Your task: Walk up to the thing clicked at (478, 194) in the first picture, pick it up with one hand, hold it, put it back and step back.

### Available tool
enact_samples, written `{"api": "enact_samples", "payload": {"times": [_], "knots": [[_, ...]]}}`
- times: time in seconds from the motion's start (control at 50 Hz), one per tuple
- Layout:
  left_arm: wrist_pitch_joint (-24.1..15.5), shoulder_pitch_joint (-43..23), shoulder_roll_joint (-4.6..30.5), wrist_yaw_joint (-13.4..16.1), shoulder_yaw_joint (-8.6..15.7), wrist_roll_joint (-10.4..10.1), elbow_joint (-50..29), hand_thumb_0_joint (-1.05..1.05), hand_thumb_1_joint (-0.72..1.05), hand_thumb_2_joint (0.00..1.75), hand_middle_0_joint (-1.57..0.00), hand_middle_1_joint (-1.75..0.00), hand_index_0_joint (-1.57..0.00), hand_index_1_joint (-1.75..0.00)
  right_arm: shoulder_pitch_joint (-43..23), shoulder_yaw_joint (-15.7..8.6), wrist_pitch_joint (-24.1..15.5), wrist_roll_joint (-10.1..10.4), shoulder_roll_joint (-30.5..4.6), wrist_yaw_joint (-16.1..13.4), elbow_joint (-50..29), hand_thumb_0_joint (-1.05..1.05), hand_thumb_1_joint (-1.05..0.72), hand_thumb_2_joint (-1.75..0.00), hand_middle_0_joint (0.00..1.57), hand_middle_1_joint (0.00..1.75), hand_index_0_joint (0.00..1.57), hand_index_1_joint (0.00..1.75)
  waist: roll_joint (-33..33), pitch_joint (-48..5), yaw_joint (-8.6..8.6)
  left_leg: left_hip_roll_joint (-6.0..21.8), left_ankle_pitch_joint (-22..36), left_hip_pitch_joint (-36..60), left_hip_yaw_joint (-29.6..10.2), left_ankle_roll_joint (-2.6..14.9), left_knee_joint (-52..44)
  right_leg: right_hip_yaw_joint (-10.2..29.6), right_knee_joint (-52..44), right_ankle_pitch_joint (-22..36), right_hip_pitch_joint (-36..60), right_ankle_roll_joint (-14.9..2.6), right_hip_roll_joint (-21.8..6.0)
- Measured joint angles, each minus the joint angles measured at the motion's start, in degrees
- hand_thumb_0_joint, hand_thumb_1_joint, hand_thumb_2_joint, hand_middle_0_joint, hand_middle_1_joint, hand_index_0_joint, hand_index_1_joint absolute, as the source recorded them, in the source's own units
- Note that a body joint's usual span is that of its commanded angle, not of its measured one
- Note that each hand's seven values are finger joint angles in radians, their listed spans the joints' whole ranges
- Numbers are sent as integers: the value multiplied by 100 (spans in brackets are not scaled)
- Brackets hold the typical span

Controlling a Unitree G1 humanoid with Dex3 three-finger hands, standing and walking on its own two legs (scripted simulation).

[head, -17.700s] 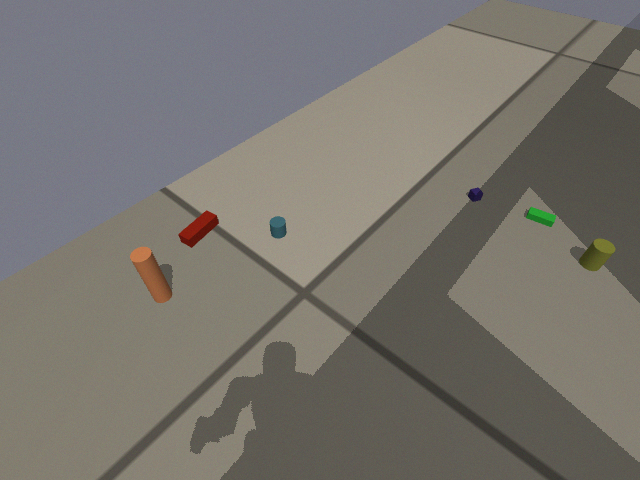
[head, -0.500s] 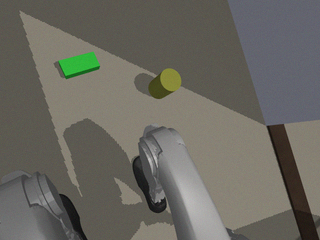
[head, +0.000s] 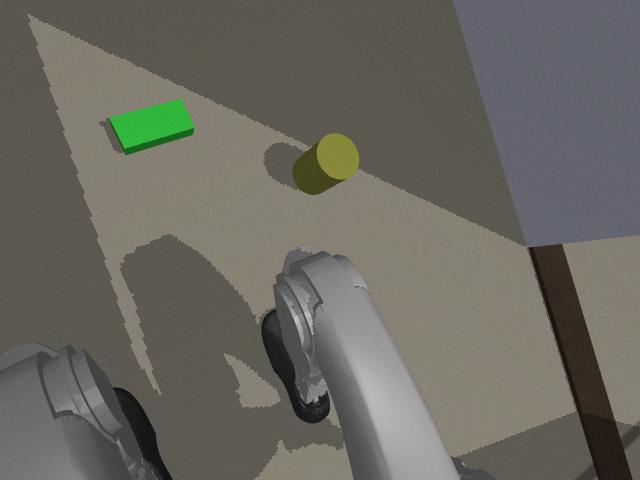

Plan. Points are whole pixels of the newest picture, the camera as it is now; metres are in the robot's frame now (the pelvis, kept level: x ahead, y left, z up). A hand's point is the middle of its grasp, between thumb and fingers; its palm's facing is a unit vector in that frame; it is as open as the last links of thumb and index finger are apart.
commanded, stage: rise first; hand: left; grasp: from above
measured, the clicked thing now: out of the picture +0.50 +0.32 -0.32
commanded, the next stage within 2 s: approach in 1.18 s
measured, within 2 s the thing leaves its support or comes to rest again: neither
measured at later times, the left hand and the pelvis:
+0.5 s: hand out of the picture +0.46 +0.35 -0.20, palm faces -0.15 -0.39 -0.91, open 13.8 cm; pelvis +0.00 +0.00 +0.00, yaw +0 degrees
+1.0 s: hand out of the picture +0.46 +0.35 -0.20, palm faces -0.13 -0.39 -0.91, open 13.9 cm; pelvis +0.00 +0.00 +0.00, yaw +0 degrees
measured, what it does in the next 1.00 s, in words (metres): stands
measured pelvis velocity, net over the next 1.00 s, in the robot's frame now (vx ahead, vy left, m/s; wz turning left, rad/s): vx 0.00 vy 0.00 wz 0.00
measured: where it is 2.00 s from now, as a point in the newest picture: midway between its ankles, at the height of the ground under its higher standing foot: (230, 425)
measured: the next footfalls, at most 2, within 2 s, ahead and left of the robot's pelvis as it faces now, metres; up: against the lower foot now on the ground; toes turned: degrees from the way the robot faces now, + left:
none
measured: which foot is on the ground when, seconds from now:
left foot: down 0.00-1.00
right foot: down 0.00-1.00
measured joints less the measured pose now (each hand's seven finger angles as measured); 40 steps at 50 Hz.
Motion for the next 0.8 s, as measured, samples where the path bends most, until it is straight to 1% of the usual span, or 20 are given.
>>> {"api": "enact_samples", "payload": {"times": [0.06,0.24,0.34,0.44,0.5,0.6,0.7,0.8], "knots": [[11,5,12,25,23,-5,19,0,-46,92,-23,-88,-21,-91,13,0,11,-1,-3,13,4,0,-91,-90,20,30,20,30,12,-6,-2,-1,-5,-5,-11,-2,1,-10,-5,-2,-2,1,1],[20,30,10,-39,0,-47,-13,0,-48,94,-22,-90,-19,-92,22,7,25,-14,-3,29,10,0,-91,-90,20,30,20,30,20,9,-7,-7,12,-1,-4,0,8,-2,10,9,-2,7,-3],[-6,28,66,-58,-5,17,4,0,-48,94,-21,-90,-19,-93,2,15,10,-4,-3,9,28,0,-91,-90,20,30,20,30,14,22,-17,-6,31,-21,-14,12,24,-9,10,34,-11,13,6],[-8,59,18,-75,-76,-3,-51,0,-49,94,-21,-91,-18,-94,34,-17,1,1,13,0,28,0,-91,-90,20,30,20,30,9,23,4,-2,28,-5,5,15,14,5,4,30,1,6,5],[-14,66,-3,-59,-70,-25,-24,0,-49,95,-20,-92,-18,-94,41,10,-4,0,2,8,26,0,-91,-90,20,30,20,30,9,10,9,-4,26,3,1,17,9,2,-2,27,12,15,4],[-38,66,43,-48,-23,6,70,0,-50,96,-20,-92,-17,-95,22,33,-13,-1,-4,-2,36,0,-91,-90,20,30,20,30,2,-3,-11,-6,25,-5,-18,18,20,-14,-6,31,13,16,7],[-62,65,57,7,-31,33,93,0,-50,96,-19,-92,-17,-95,15,28,-33,-10,-1,-1,45,0,-91,-90,20,30,20,30,-14,23,-14,-10,21,3,-25,19,27,-21,-6,27,30,13,6],[-68,55,43,43,-20,-20,58,0,-50,96,-20,-92,-17,-95,20,22,-49,-28,3,19,34,0,-91,-90,20,30,20,30,-22,48,-21,-16,20,9,-21,20,16,-19,-17,19,42,17,-2]]}}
